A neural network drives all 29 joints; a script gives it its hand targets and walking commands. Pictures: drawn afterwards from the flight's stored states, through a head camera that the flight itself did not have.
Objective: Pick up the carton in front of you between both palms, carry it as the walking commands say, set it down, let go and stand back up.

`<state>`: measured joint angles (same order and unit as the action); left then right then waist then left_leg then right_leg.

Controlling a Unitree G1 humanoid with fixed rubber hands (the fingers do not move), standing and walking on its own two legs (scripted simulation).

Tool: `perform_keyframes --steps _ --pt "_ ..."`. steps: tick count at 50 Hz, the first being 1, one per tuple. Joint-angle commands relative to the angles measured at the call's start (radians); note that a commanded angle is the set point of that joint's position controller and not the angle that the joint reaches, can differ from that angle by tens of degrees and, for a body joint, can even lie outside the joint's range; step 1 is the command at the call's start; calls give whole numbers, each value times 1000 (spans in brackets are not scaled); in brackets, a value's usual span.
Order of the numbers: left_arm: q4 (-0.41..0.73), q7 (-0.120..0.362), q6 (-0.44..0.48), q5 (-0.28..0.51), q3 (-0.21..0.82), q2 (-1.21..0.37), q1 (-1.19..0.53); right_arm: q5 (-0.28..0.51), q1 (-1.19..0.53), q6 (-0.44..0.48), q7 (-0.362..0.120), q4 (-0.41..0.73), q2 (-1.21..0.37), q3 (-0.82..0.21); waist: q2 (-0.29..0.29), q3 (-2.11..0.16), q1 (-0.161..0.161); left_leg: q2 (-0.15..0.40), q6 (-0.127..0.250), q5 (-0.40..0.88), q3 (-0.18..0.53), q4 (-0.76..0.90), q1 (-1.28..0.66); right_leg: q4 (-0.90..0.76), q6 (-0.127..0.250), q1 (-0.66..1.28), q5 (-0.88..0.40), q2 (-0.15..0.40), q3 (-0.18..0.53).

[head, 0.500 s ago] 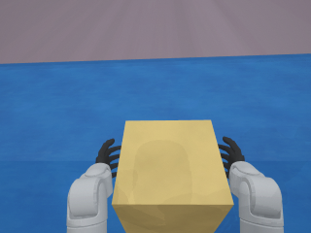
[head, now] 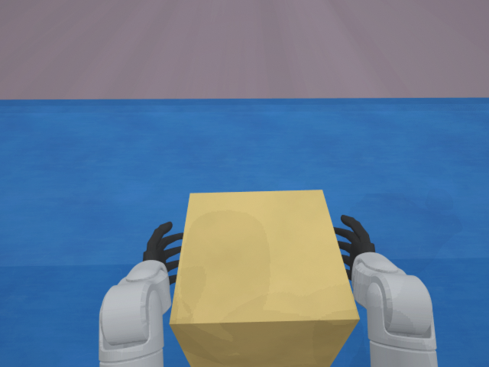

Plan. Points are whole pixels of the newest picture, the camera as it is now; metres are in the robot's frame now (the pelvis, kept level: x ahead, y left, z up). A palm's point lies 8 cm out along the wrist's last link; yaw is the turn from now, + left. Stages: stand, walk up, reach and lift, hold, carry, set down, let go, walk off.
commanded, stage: carry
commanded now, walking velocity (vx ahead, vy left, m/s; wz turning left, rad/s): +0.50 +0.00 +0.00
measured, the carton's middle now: (258, 288) +0.27 +0.00 +0.01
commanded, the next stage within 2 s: none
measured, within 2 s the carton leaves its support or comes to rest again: neither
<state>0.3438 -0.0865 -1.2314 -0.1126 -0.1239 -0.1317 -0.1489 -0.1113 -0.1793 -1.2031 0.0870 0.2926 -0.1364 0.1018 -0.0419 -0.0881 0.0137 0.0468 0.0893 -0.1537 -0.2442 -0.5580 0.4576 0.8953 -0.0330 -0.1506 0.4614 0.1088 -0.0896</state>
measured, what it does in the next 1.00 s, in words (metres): walks ahead: right foot, then left foot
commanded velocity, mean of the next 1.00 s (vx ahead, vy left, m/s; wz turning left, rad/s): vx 0.00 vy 0.00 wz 0.00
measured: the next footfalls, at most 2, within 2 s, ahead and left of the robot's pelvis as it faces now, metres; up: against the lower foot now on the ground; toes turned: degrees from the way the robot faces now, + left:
right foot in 0.34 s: +0.35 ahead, -0.11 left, +0.00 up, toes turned +15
left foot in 0.50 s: +0.21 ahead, +0.11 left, +0.00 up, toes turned +9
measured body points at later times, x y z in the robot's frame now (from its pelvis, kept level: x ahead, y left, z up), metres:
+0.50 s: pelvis +0.25 -0.02 +0.01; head +0.26 -0.03 +0.46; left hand +0.53 +0.14 +0.09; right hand +0.54 -0.16 +0.08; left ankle +0.16 +0.10 -0.72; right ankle +0.32 -0.10 -0.72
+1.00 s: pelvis +0.30 +0.01 +0.01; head +0.28 +0.01 +0.46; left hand +0.57 +0.17 +0.07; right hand +0.58 -0.13 +0.07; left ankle +0.17 +0.10 -0.72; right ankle +0.32 -0.10 -0.72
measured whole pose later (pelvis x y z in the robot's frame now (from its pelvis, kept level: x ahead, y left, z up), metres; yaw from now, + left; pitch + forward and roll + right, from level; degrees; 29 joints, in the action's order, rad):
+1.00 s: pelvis +0.30 +0.01 +0.01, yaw +3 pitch +4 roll -1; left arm 0.26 -0.08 -1.16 -0.12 -0.10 -0.13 -0.14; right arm -0.13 -0.14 -1.15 0.07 0.25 -0.13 0.11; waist 0.02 -0.12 0.00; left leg 0.05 -0.01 -0.45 -0.12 -0.52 0.12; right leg 0.57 0.02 -0.36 0.27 0.06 -0.21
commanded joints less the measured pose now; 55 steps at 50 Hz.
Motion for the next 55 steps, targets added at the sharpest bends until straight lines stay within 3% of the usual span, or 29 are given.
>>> perform_keyframes --steps 1,2,4,6,11,13,15,17,18,19,20,21,22,24,26,27,29,34,45,52,55 --pt "72 258 16 403 752 -903 -487 408 -391 -1 -267 64 -925 -691 192 -312 14 346 106 225 552 274 -675 420 41 -543 -32 -13 88" --pt "69 259 30 405 758 -936 -489 417 -410 10 -268 80 -954 -702 109 -292 7 324 71 335 449 272 -601 347 46 -517 -96 20 91" --pt "67 253 53 402 766 -973 -464 429 -418 27 -272 107 -980 -716 127 -295 -4 281 22 419 293 292 -528 214 36 -433 -167 19 55" --pt "65 244 72 389 772 -986 -414 432 -386 38 -278 118 -975 -719 162 -289 -8 249 16 530 202 287 -512 97 21 -405 -185 -8 15" --pt "130 225 82 384 789 -949 -393 420 -328 44 -284 153 -921 -712 221 -241 -5 199 8 711 71 256 -517 -240 10 -354 -328 -65 -67" --pt "168 225 67 399 789 -915 -413 410 -322 35 -275 176 -891 -703 227 -232 1 187 -3 679 50 237 -519 -329 13 -304 -425 -78 -86" --pt "171 229 45 407 779 -879 -401 393 -312 20 -265 177 -858 -693 206 -225 0 170 -24 590 35 177 -501 -427 15 -211 -519 -87 -107" --pt "152 239 24 401 760 -843 -386 379 -318 2 -257 161 -820 -686 134 -208 -16 128 -79 451 17 50 -408 -593 11 -17 -696 -76 -120" --pt "137 244 11 399 744 -815 -391 370 -312 -8 -254 146 -798 -680 79 -238 -12 111 -115 267 36 -22 -305 -538 18 130 -951 37 -22" --pt "99 248 5 392 732 -805 -384 375 -335 -24 -250 151 -782 -690 -64 -316 -15 73 -141 -63 89 -118 -186 -416 114 308 -1333 202 119" --pt "53 250 7 385 711 -811 -347 382 -347 -37 -248 151 -779 -697 -173 -372 -28 34 -147 -329 134 -168 -111 -440 204 374 -1346 265 220" --pt "40 252 10 383 704 -832 -344 388 -364 -39 -250 142 -792 -707 -164 -362 -25 35 -141 -426 169 -159 -96 -488 224 343 -1261 268 238" --pt "27 253 13 382 698 -860 -355 392 -383 -37 -254 131 -818 -712 -132 -363 -20 36 -129 -450 184 -77 -116 -514 212 322 -1133 246 217" --pt "38 257 22 386 701 -909 -396 407 -429 -23 -261 126 -874 -723 -113 -350 -13 37 -122 -296 161 130 -224 -520 146 238 -925 180 122" --pt "51 258 32 387 708 -928 -419 415 -449 -12 -263 136 -906 -733 -77 -354 -15 55 -130 -86 156 202 -318 -501 98 162 -751 116 51" --pt "68 259 35 391 712 -929 -447 417 -462 -8 -263 140 -917 -736 -35 -339 -15 93 -128 -23 177 188 -295 -469 84 155 -732 93 13" --pt "72 255 31 397 714 -923 -461 417 -468 -14 -260 143 -901 -725 27 -329 -18 117 -127 191 169 104 -331 -411 81 111 -829 75 9" --pt "24 249 19 377 718 -889 -403 389 -369 -19 -261 64 -873 -698 67 -324 -14 108 -130 408 165 45 -325 -318 94 74 -997 68 -9" --pt "3 257 51 381 749 -903 -433 377 -384 18 -265 35 -891 -707 77 -290 -11 121 -110 516 177 49 -349 -305 69 21 -815 45 -28" --pt "-75 259 144 330 738 -896 -422 332 -388 108 -272 -35 -878 -703 77 -261 -12 128 -90 451 181 59 -329 -304 63 -7 -681 52 -22" --pt "-73 258 189 318 736 -885 -438 316 -402 155 -270 -43 -870 -699 73 -246 -12 123 -82 363 184 68 -302 -321 61 -3 -645 56 -17"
